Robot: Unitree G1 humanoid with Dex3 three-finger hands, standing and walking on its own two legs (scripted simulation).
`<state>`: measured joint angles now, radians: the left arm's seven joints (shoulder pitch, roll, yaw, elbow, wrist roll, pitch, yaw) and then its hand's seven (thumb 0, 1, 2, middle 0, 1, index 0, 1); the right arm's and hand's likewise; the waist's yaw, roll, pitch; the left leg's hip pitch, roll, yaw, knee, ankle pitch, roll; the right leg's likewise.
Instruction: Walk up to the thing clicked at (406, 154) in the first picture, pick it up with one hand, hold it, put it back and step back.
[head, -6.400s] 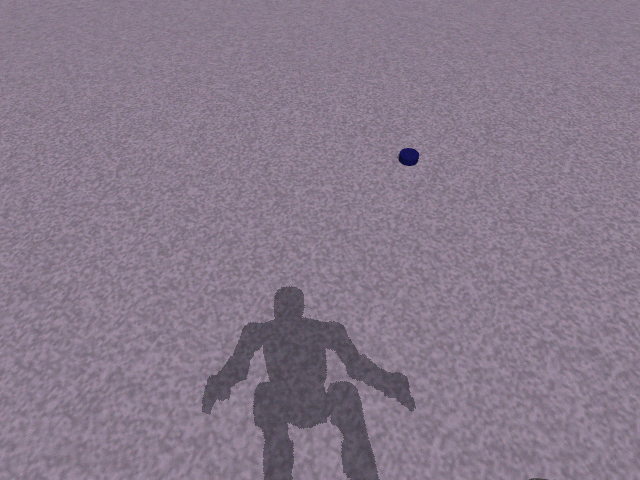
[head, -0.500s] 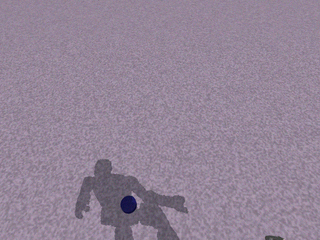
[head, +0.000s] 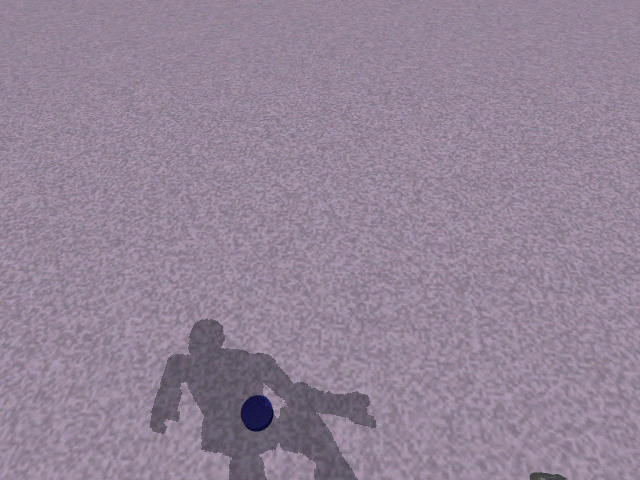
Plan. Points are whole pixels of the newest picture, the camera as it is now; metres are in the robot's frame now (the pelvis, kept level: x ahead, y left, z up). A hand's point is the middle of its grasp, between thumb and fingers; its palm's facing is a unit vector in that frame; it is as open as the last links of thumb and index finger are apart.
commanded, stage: stand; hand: left
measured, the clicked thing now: (257, 413) +0.39 +0.22 -0.76
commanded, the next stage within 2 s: none
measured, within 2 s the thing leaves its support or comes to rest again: neither
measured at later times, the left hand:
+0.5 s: hand out of the picture +0.07 +0.25 -0.16, palm faces -0.02 -0.94 -0.34, open 7.4 cm
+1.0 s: hand out of the picture +0.06 +0.26 -0.16, palm faces -0.02 -0.94 -0.34, open 7.4 cm
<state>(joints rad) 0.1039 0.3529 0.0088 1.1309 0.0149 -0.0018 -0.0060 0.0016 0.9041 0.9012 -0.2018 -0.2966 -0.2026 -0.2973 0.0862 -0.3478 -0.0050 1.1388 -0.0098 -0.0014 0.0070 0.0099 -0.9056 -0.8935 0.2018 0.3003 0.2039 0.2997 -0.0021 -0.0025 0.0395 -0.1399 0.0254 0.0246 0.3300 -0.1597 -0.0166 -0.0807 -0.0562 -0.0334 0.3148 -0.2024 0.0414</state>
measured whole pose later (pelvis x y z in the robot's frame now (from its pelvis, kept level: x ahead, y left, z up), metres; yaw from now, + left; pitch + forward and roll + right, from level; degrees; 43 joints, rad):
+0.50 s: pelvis +0.00 +0.00 +0.00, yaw +0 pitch -2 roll +0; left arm 0.12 0.35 0.01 1.12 0.02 0.00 0.00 0.00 0.90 0.90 -0.20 -0.30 -0.20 -0.30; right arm 0.09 -0.35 0.00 1.13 -0.01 0.00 0.01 0.01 -0.91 -0.89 0.20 0.30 0.20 0.30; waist 0.00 0.00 0.04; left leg -0.13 0.03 0.02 0.33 -0.17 -0.02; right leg -0.07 -0.06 -0.03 0.31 -0.21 0.04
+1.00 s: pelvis +0.00 +0.00 +0.00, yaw +0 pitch -2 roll +0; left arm 0.13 0.36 0.01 1.12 0.02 0.00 0.00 0.00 0.90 0.90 -0.20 -0.30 -0.20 -0.30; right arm 0.11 -0.35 -0.01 1.13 -0.01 0.00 0.01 0.01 -0.91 -0.89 0.20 0.30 0.20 0.30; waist 0.00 0.00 0.04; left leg -0.13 0.03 0.02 0.33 -0.16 -0.01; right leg -0.07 -0.06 -0.04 0.31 -0.20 0.04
